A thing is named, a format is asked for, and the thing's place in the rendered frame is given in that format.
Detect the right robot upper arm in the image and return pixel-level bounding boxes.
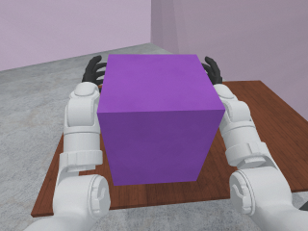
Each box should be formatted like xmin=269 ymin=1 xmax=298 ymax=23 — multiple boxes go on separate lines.
xmin=229 ymin=166 xmax=308 ymax=231

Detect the robot left forearm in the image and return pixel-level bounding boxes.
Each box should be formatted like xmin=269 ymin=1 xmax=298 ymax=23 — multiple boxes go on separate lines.
xmin=52 ymin=82 xmax=103 ymax=213

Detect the robot right forearm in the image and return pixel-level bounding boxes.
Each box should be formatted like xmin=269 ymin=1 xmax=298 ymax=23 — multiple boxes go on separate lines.
xmin=214 ymin=84 xmax=293 ymax=202

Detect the left robot upper arm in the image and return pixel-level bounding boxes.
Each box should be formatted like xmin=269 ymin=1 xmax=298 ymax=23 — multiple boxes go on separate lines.
xmin=23 ymin=174 xmax=111 ymax=231

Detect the robot left hand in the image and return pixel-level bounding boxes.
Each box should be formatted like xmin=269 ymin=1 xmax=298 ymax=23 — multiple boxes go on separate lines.
xmin=82 ymin=55 xmax=107 ymax=92

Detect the robot right hand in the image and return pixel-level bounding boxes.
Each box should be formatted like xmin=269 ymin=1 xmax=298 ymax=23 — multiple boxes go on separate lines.
xmin=201 ymin=56 xmax=222 ymax=85

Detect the table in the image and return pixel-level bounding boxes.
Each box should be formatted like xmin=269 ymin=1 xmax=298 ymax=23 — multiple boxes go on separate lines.
xmin=31 ymin=80 xmax=308 ymax=218

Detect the carton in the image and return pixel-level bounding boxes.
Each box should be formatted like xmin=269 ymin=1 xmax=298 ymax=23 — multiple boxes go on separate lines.
xmin=96 ymin=54 xmax=226 ymax=186

